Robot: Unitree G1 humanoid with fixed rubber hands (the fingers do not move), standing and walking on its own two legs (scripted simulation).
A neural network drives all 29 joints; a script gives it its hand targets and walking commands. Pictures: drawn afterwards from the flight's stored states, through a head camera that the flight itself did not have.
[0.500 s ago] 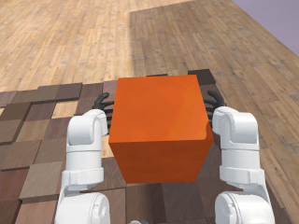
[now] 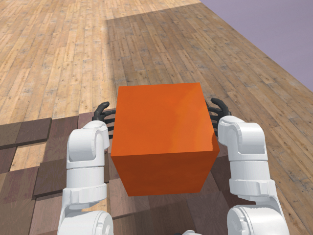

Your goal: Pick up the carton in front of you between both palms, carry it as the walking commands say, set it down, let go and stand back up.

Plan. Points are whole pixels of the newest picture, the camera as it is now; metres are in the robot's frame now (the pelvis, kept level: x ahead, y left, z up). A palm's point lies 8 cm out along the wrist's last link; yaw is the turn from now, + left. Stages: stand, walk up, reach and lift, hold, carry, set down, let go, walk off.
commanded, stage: carry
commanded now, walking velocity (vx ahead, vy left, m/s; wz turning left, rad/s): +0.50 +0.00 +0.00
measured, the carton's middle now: (161, 143) +0.36 -0.02 +0.04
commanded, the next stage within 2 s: none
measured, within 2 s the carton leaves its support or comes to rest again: neither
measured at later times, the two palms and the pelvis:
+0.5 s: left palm (104, 62) +0.65 +0.16 +0.13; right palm (189, 57) +0.66 -0.14 +0.13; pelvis +0.31 -0.01 +0.00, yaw -1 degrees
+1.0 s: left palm (118, 25) +1.00 +0.13 +0.12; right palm (181, 23) +0.99 -0.17 +0.12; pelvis +0.64 -0.01 -0.01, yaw +1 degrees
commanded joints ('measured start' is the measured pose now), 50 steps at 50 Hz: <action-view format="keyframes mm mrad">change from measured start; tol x32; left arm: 1 -582 -988 -637 50 -364 -11 -220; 50 -709 -1009 -668 -53 -400 -11 -206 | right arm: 1 -621 1048 644 -10 412 5 278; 50 -733 1057 666 -124 451 7 270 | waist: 1 108 107 -411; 3 123 -275 -521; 50 90 144 -382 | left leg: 1 18 141 33 328 978 -1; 4 -655 -24 -106 945 -64 -40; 21 -632 35 3 115 475 -27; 26 10 21 58 -34 499 13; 28 452 391 -545 33 638 232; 34 116 296 -406 -92 333 185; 50 126 162 13 254 1035 -32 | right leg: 1 515 63 -74 -137 73 -31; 4 957 -319 647 -170 64 -254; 23 681 -147 178 -213 225 -90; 26 491 -62 19 202 292 -25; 27 184 19 18 423 -279 6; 29 -145 40 175 716 -428 10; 44 -144 -15 22 136 -36 25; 50 488 66 -86 -211 113 -36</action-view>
